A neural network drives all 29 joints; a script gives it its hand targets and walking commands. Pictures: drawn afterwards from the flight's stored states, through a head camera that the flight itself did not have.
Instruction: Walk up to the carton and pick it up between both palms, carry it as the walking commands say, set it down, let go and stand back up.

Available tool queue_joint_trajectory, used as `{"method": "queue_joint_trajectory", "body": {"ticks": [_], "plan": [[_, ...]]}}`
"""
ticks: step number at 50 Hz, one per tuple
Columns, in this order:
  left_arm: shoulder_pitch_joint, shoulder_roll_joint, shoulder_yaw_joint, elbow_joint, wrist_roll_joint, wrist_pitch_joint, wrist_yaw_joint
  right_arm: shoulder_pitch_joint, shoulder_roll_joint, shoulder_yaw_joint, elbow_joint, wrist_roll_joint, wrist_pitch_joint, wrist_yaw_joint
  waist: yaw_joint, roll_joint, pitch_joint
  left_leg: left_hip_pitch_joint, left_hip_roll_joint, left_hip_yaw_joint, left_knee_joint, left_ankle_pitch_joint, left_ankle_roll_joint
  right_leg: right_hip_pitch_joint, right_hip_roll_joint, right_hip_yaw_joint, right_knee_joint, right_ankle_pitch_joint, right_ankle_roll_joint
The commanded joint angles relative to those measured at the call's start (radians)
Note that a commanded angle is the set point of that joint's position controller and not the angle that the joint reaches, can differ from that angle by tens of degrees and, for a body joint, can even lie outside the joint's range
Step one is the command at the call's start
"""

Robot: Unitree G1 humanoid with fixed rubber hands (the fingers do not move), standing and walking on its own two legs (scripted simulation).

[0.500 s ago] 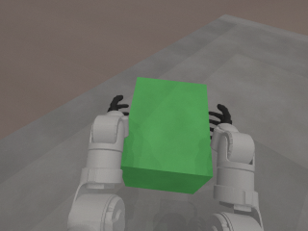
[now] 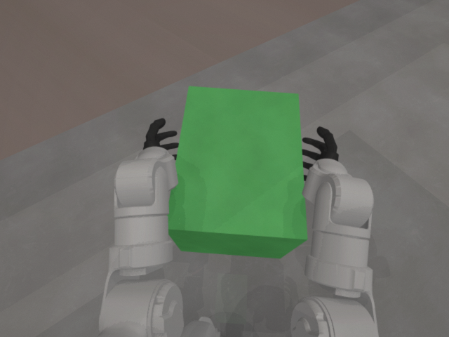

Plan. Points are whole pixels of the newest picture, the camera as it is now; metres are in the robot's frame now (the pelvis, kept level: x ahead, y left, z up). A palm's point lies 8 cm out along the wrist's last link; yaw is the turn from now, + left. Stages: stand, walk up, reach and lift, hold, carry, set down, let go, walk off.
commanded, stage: carry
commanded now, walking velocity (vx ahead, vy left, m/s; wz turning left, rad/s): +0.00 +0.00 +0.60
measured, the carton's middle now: (236, 176) +0.40 +0.00 +0.02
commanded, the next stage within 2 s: none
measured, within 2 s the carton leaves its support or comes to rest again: neither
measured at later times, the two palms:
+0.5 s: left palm (110, 180) +0.35 +0.19 +0.10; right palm (278, 157) +0.40 -0.07 +0.09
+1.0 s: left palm (60, 238) +0.25 +0.24 +0.10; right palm (235, 163) +0.38 +0.00 +0.10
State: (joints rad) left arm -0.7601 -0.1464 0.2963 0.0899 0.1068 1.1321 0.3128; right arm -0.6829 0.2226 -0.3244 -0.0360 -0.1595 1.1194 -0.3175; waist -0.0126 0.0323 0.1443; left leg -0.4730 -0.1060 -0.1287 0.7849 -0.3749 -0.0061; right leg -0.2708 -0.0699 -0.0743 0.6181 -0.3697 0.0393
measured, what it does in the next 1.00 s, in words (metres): steps on the spot, turning left: right foot, then left foot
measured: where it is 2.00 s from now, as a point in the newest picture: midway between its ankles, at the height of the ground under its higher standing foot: outside the picture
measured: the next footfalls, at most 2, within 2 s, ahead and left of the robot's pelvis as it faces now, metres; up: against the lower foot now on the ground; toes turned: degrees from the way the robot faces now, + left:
right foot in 0.46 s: +0.06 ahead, -0.15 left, +0.00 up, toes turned +10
left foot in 0.66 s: +0.06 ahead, +0.09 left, +0.00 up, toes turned +17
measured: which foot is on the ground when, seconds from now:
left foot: down 0.00-0.46, up 0.48-0.64, down 0.66-1.00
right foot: down 0.00-0.12, up 0.14-0.44, down 0.46-0.70, up 0.72-1.00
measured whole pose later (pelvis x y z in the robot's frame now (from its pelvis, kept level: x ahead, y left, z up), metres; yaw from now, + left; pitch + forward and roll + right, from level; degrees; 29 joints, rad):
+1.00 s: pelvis +0.01 -0.07 +0.00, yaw +32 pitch +4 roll -2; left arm -0.68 -0.18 0.29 0.01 0.12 1.09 0.30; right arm -0.61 0.27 -0.33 -0.11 -0.17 1.09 -0.31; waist -0.01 0.04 0.10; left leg -0.49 -0.10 -0.24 0.57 -0.14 -0.02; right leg -0.45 -0.05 -0.13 0.85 -0.52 0.10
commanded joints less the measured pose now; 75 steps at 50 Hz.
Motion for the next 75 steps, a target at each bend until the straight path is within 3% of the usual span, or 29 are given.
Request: {"method": "queue_joint_trajectory", "body": {"ticks": [1, 3, 5, 6, 7, 9, 12, 19, 21, 22, 23, 24, 26, 32, 33, 35, 36, 40, 50, 51, 52, 53, 54, 56, 62, 64, 67, 69, 75], "plan": [[-0.785, -0.942, -0.563, -0.178, -0.321, -0.028, -0.224, -0.812, 0.964, 0.668, -0.021, 0.409, 0.009, 0.239, 0.02, -0.208, -0.723, -0.115, 0.084, 0.112, 0.019, -0.054, 0.002, 0.459, -0.321, 0.046, 0.033, 0.944, -0.143], [-0.736, -0.948, -0.551, -0.172, -0.305, -0.026, -0.226, -0.837, 0.967, 0.697, -0.076, 0.434, 0.008, 0.245, -0.009, -0.212, -0.728, 0.057, 0.052, 0.108, -0.233, 0.157, 0.018, 0.395, -0.211, -0.06, 0.151, 0.879, -0.057], [-0.569, -0.955, -0.543, -0.158, -0.293, -0.013, -0.225, -0.666, 0.956, 0.681, -0.055, 0.426, 0.026, 0.248, -0.01, -0.038, -0.82, 0.423, 0.203, -0.197, -0.262, 0.971, 0.047, 0.073, -0.086, -0.027, 0.353, 0.382, 0.028], [-0.56, -0.96, -0.543, -0.119, -0.289, -0.01, -0.23, -0.685, 0.922, 0.66, -0.032, 0.416, 0.022, 0.245, 0.014, 0.172, -0.836, 0.613, 0.326, -0.392, -0.146, 1.536, 0.11, -0.166, 0.02, 0.002, 0.376, -0.141, 0.066], [-0.59, -0.953, -0.572, -0.127, -0.294, -0.009, -0.232, -0.663, 0.931, 0.637, -0.003, 0.406, 0.022, 0.249, 0.013, 0.306, -0.841, 0.71, 0.33, -0.46, -0.174, 1.542, 0.151, -0.302, 0.078, 0.056, 0.401, -0.347, 0.077], [-0.68, -0.986, -0.622, -0.204, -0.337, -0.032, -0.236, -0.717, 0.948, 0.676, -0.087, 0.411, 0.009, 0.255, 0.008, 0.175, -0.856, 0.755, 0.312, -0.45, -0.188, 1.295, 0.147, -0.355, 0.072, 0.097, 0.402, -0.296, 0.077], [-0.704, -1.01, -0.631, -0.282, -0.357, -0.059, -0.234, -0.715, 0.945, 0.686, -0.15, 0.424, -0.007, 0.262, -0.003, 0.14, -0.901, 0.795, 0.264, -0.384, -0.176, 1.217, 0.128, -0.345, 0.077, 0.096, 0.312, -0.194, 0.081], [-0.63, -0.993, -0.67, -0.272, -0.361, -0.055, -0.238, -0.591, 0.896, 0.68, -0.134, 0.377, -0.006, 0.258, 0.006, 0.23, -0.882, 0.515, 0.191, -0.33, -0.162, 1.037, 0.116, -0.059, 0.073, 0.074, 0.046, -0.066, 0.049], [-0.553, -0.996, -0.652, -0.243, -0.347, -0.045, -0.248, -0.577, 0.894, 0.7, -0.134, 0.375, 0.001, 0.257, 0.036, 0.099, -0.886, 0.25, 0.127, -0.209, -0.065, 0.804, 0.055, 0.246, -0.032, 0.13, -0.142, 0.194, 0.003], [-0.53, -0.963, -0.636, -0.228, -0.33, -0.044, -0.247, -0.581, 0.888, 0.704, -0.114, 0.375, 0.007, 0.26, 0.041, -0.086, -0.864, 0.026, 0.066, -0.116, 0.013, 0.504, 0.012, 0.437, -0.205, 0.23, -0.165, 0.521, -0.068], [-0.538, -0.954, -0.643, -0.223, -0.329, -0.039, -0.253, -0.577, 0.894, 0.704, -0.119, 0.374, 0.012, 0.265, 0.031, -0.294, -0.824, -0.23, -0.017, 0.019, 0.163, -0.139, -0.029, 0.577, -0.439, 0.385, -0.117, 0.903, -0.193], [-0.627, -0.942, -0.659, -0.214, -0.331, -0.041, -0.251, -0.657, 0.908, 0.701, -0.076, 0.38, 0.007, 0.263, 0.021, -0.278, -0.774, -0.286, 0.089, 0.045, 0.249, -0.27, -0.029, 0.575, -0.504, 0.302, -0.075, 1.052, -0.247], [-0.687, -0.918, -0.613, -0.193, -0.324, -0.04, -0.249, -0.75, 0.937, 0.719, -0.053, 0.408, 0.0, 0.261, 0.033, -0.171, -0.726, -0.265, 0.124, 0.083, 0.228, -0.163, -0.017, 0.521, -0.41, 0.137, -0.027, 1.005, -0.206], [-0.568, -0.917, -0.59, -0.146, -0.288, -0.023, -0.235, -0.681, 0.903, 0.715, -0.04, 0.405, 0.024, 0.249, 0.006, -0.269, -0.743, 0.042, 0.061, 0.168, -0.3, 0.092, -0.008, 0.428, -0.231, -0.096, 0.192, 0.914, -0.062], [-0.482, -0.915, -0.579, -0.13, -0.275, -0.014, -0.233, -0.606, 0.904, 0.711, -0.023, 0.399, 0.034, 0.253, -0.007, -0.187, -0.786, 0.232, 0.134, 0.038, -0.337, 0.457, 0.0, 0.273, -0.196, -0.094, 0.309, 0.743, -0.013], [-0.441, -0.937, -0.604, -0.121, -0.279, -0.009, -0.242, -0.516, 0.874, 0.668, 0.022, 0.367, 0.031, 0.253, 0.024, 0.241, -0.822, 0.644, 0.351, -0.369, -0.161, 1.611, 0.089, -0.229, 0.009, -0.022, 0.438, -0.225, 0.07], [-0.437, -0.957, -0.638, -0.165, -0.296, -0.007, -0.249, -0.462, 0.913, 0.671, -0.008, 0.365, 0.033, 0.264, 0.018, 0.286, -0.825, 0.698, 0.341, -0.409, -0.182, 1.561, 0.128, -0.312, 0.049, 0.035, 0.475, -0.373, 0.08], [-0.677, -0.982, -0.687, -0.248, -0.35, -0.047, -0.243, -0.603, 0.923, 0.676, -0.03, 0.371, 0.011, 0.269, 0.006, 0.189, -0.857, 0.731, 0.28, -0.351, -0.191, 1.155, 0.143, -0.347, 0.054, 0.056, 0.386, -0.245, 0.092], [-0.563, -0.984, -0.679, -0.195, -0.342, -0.039, -0.252, -0.592, 0.882, 0.685, -0.067, 0.363, 0.004, 0.262, 0.03, 0.171, -0.826, 0.316, 0.168, -0.232, -0.227, 0.643, 0.085, 0.124, 0.076, 0.039, -0.069, -0.041, 0.019], [-0.548, -0.975, -0.668, -0.199, -0.337, -0.037, -0.256, -0.58, 0.886, 0.699, -0.066, 0.368, 0.006, 0.263, 0.05, 0.114, -0.829, 0.157, 0.125, -0.185, -0.174, 0.502, 0.055, 0.281, -0.001, 0.107, -0.163, 0.051, -0.01], [-0.489, -0.958, -0.653, -0.173, -0.326, -0.033, -0.262, -0.533, 0.881, 0.701, -0.057, 0.35, 0.011, 0.262, 0.048, -0.086, -0.789, -0.024, 0.052, -0.083, -0.053, 0.325, 0.01, 0.407, -0.186, 0.253, -0.215, 0.311, -0.073], [-0.556, -0.945, -0.657, -0.173, -0.329, -0.032, -0.267, -0.596, 0.895, 0.713, -0.06, 0.362, 0.01, 0.265, 0.032, -0.309, -0.726, -0.216, -0.002, 0.053, 0.09, -0.164, -0.018, 0.451, -0.409, 0.385, -0.197, 0.637, -0.188], [-0.546, -0.954, -0.67, -0.179, -0.325, -0.029, -0.269, -0.598, 0.907, 0.706, -0.047, 0.363, 0.011, 0.269, 0.035, -0.279, -0.691, -0.223, 0.1, 0.081, 0.248, -0.249, -0.019, 0.352, -0.486, 0.334, -0.168, 0.734, -0.271], [-0.627, -0.919, -0.635, -0.188, -0.319, -0.03, -0.27, -0.695, 0.931, 0.709, -0.015, 0.384, 0.006, 0.27, 0.038, -0.142, -0.652, -0.138, 0.118, 0.101, 0.333, -0.138, -0.012, 0.254, -0.384, 0.166, -0.132, 0.647, -0.22], [-0.458, -0.897, -0.553, -0.069, -0.277, -0.01, -0.261, -0.614, 0.893, 0.71, 0.025, 0.381, 0.034, 0.239, 0.037, -0.303, -0.727, -0.031, 0.061, 0.199, -0.123, -0.106, 0.001, 0.431, -0.211, 0.031, 0.058, 0.975, -0.162], [-0.404, -0.903, -0.566, -0.099, -0.273, -0.007, -0.254, -0.534, 0.904, 0.702, 0.038, 0.383, 0.043, 0.247, 0.017, -0.23, -0.787, 0.15, 0.094, 0.163, -0.382, 0.241, -0.002, 0.384, -0.182, 0.003, 0.131, 0.883, -0.092], [-0.493, -0.917, -0.603, -0.14, -0.295, -0.011, -0.259, -0.51, 0.903, 0.656, 0.084, 0.367, 0.037, 0.257, 0.022, 0.181, -0.826, 0.539, 0.365, -0.199, -0.228, 1.274, 0.077, -0.081, -0.011, -0.024, 0.193, -0.075, 0.028], [-0.619, -0.956, -0.652, -0.168, -0.327, -0.023, -0.261, -0.616, 0.915, 0.671, 0.032, 0.368, 0.02, 0.264, 0.012, 0.181, -0.797, 0.564, 0.368, -0.182, -0.271, 1.104, 0.12, -0.131, 0.022, -0.011, 0.177, -0.207, 0.031], [-0.615, -0.968, -0.647, -0.151, -0.335, -0.028, -0.266, -0.635, 0.893, 0.676, 0.007, 0.359, 0.012, 0.255, 0.03, 0.053, -0.799, 0.228, 0.217, -0.038, -0.302, 0.39, 0.069, 0.171, -0.035, 0.028, -0.03, 0.077, -0.021]]}}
